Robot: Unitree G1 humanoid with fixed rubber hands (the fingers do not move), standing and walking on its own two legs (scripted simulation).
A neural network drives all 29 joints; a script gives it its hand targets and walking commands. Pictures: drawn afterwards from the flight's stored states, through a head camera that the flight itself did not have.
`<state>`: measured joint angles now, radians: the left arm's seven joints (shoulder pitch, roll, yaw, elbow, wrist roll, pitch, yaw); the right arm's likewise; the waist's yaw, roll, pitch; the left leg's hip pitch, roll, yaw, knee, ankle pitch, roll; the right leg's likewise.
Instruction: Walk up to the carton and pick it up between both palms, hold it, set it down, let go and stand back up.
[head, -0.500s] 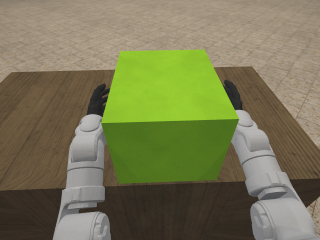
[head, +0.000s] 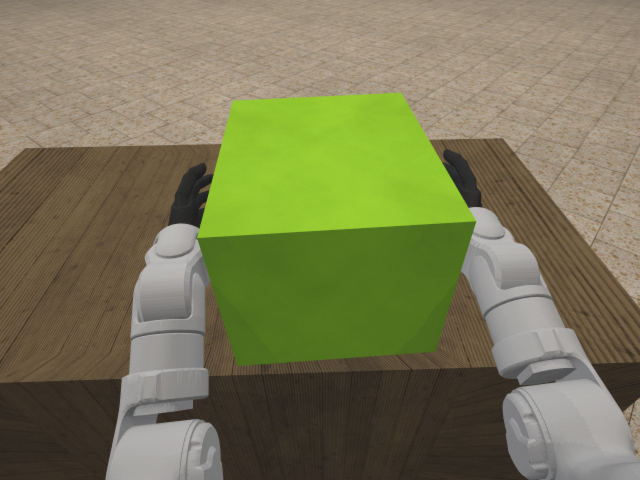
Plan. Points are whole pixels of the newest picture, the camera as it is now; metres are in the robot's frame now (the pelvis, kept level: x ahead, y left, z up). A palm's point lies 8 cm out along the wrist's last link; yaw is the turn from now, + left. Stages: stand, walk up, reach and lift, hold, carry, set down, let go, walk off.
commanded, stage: hold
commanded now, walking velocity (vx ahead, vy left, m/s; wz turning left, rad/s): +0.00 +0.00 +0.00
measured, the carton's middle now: (326, 216) +0.40 -0.01 +0.16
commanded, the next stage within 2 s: none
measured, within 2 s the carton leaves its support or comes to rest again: neither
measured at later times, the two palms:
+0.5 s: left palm (172, 225) +0.36 +0.17 +0.19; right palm (455, 206) +0.36 -0.16 +0.19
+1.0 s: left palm (176, 223) +0.36 +0.17 +0.19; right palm (454, 205) +0.37 -0.16 +0.19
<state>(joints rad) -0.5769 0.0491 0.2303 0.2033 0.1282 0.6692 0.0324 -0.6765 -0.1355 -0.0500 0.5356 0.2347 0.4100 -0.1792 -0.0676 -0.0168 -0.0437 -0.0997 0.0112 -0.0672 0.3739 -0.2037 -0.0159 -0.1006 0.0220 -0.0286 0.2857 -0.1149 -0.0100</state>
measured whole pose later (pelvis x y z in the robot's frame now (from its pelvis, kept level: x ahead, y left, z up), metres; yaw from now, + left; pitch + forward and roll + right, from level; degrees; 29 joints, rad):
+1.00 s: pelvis +0.00 +0.00 +0.00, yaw +1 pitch -4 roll -1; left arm -0.59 0.05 0.24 0.18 0.15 0.71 0.02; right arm -0.69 -0.13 -0.06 0.53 0.24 0.45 -0.18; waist -0.06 -0.02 -0.06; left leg -0.10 0.00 -0.08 0.37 -0.20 -0.01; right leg -0.10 0.02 -0.02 0.28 -0.12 -0.01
